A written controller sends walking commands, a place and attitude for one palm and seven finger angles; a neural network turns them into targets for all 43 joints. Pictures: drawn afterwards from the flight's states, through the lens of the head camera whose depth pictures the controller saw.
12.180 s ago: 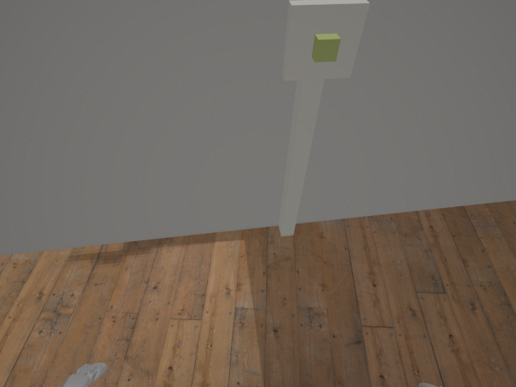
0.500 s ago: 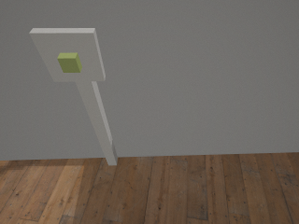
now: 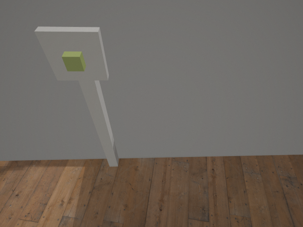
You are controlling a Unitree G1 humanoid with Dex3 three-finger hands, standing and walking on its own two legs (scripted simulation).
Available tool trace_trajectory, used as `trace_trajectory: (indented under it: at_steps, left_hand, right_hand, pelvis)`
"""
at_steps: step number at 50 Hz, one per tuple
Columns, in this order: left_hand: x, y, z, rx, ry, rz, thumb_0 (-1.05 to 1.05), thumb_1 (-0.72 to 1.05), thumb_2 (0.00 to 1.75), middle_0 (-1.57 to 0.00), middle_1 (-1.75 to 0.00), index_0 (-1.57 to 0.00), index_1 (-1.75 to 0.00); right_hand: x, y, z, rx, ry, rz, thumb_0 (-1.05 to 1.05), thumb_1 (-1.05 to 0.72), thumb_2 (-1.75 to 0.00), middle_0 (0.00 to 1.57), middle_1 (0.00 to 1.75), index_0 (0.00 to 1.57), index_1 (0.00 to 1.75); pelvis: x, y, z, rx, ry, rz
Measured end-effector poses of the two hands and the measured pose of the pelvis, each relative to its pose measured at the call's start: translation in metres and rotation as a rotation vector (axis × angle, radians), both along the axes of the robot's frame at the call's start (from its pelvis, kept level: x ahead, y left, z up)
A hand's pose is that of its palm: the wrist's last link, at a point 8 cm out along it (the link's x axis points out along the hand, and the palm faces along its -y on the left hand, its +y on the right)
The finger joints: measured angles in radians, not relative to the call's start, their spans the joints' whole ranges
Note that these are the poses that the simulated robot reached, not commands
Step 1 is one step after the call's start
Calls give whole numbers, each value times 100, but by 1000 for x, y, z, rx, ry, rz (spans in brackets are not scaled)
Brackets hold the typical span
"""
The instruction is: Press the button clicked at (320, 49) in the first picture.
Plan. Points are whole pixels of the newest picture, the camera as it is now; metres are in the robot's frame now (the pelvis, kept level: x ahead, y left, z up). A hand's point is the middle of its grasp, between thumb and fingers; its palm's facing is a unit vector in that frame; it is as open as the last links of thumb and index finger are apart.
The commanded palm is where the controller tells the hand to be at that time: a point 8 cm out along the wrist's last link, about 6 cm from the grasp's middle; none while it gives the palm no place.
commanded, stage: look again from close up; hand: left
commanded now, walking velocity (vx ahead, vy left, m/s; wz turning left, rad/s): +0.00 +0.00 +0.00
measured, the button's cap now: (74, 60) +0.56 +0.29 +0.13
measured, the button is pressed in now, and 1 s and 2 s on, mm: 0 0 0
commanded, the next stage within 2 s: shuffle to correct the standing spot in 0.16 s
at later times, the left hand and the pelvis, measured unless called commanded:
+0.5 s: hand out of the picture -0.01 +0.17 -0.19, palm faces +0.11 -0.98 -0.15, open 7.3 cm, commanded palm none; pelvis +0.02 +0.01 -0.01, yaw +3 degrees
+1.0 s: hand (86, 203) +0.21 +0.23 -0.18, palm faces +0.09 -0.98 -0.18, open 7.3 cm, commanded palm none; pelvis +0.14 +0.05 -0.01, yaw +7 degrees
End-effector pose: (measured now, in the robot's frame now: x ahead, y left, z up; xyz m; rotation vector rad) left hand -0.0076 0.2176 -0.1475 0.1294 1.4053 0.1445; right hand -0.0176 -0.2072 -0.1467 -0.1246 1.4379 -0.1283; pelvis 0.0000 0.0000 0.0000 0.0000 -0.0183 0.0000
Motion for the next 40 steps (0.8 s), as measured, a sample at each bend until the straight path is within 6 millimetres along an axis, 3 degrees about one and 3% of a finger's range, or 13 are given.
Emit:
trace_trajectory:
  at_steps: [16, 23, 26, 31, 35, 40]
  left_hand:
    - [-11, -3, -3, -20, 19, 11, 1, 92, 90, -20, -30, -20, -30]
    - [-12, 1, -9, -27, 12, 62, 1, 91, 90, -20, -30, -20, -30]
    - [-15, 7, -14, -36, 14, 111, 1, 91, 90, -20, -30, -20, -30]
    - [-20, 23, -25, -66, 77, 146, 0, 91, 90, -20, -30, -20, -30]
    - [6, 37, -19, -71, 102, 111, 1, 91, 90, -20, -29, -20, -30]
    - [75, 53, -12, -59, -2, 92, 1, 92, 90, -20, -29, -20, -30]
  right_hand:
    - [1, 4, 1, -6, -9, 2, 0, -91, -89, 20, 30, 20, 30]
    - [4, 4, -4, -4, 33, 33, 0, -91, -89, 20, 30, 20, 30]
    - [15, 6, -2, -23, 55, 60, 0, -91, -89, 20, 30, 20, 30]
    - [50, 18, 7, -73, 2, 83, 0, -91, -89, 20, 30, 20, 30]
    - [64, 33, 17, -87, -31, 56, 0, -91, -89, 20, 30, 20, 30]
    - [66, 57, 24, -53, 40, 59, 0, -91, -89, 20, 30, 20, 30]
  pelvis:
    - [-2, 4, -1, 1, 1, 2]
    - [11, 8, -8, -12, 13, 35]
    - [20, 16, -11, -30, 22, 68]
    - [42, 35, -14, -21, 26, 75]
    - [63, 48, -6, -35, 35, 73]
    - [87, 54, 2, -41, 47, 93]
